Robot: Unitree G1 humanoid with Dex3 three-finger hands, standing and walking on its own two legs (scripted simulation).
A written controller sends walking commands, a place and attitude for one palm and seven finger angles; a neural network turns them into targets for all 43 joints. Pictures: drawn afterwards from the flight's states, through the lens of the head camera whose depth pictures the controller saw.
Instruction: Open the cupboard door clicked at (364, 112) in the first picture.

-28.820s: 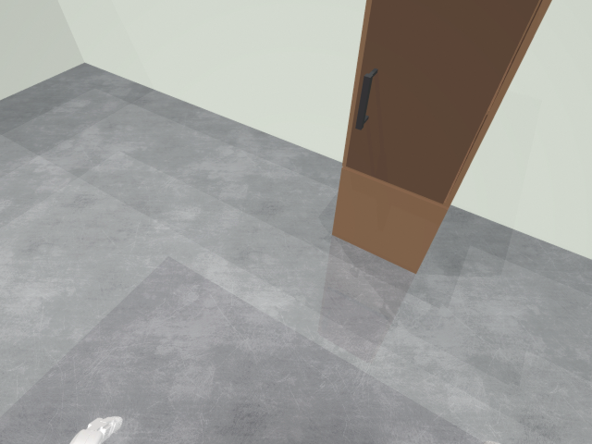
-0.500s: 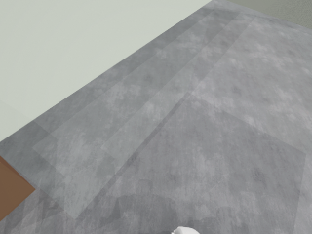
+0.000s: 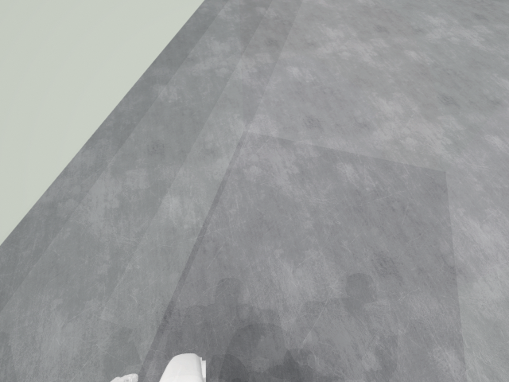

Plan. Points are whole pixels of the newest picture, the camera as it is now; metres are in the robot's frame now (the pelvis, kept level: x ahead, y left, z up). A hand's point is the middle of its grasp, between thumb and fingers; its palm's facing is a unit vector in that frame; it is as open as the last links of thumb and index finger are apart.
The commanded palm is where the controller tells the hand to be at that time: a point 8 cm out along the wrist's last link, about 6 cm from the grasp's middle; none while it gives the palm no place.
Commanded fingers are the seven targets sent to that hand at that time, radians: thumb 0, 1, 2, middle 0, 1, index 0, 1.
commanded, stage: walk to a spot facing it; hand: left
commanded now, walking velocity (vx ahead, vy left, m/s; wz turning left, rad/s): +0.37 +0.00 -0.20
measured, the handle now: out of the picture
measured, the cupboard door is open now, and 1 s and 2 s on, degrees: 49 49 49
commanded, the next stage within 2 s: turn to face it in 0.52 s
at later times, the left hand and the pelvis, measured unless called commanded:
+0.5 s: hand (166, 321) +0.24 +0.18 -0.17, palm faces -0.03 -0.99 -0.15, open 7.4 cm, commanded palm none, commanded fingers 0.00 0.90 0.90 -0.20 -0.30 -0.20 -0.30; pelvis +0.29 +0.01 +0.00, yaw -8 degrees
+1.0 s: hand (224, 165) +0.62 +0.09 -0.16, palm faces -0.08 -0.98 -0.18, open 7.3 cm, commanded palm none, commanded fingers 0.00 0.90 0.90 -0.20 -0.30 -0.20 -0.30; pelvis +0.49 -0.07 +0.00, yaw -2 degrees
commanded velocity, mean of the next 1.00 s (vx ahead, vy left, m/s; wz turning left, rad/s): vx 0.19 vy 0.00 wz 0.10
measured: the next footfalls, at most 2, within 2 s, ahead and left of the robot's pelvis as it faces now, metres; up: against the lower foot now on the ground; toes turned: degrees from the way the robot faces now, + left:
left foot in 0.38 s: +0.35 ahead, +0.08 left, +0.00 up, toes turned +0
right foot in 0.80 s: +0.55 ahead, -0.17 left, +0.00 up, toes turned -15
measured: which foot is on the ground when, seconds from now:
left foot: up 0.00-0.36, down 0.38-0.80, up 0.82-1.00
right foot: down 0.00-0.36, up 0.38-0.78, down 0.80-1.00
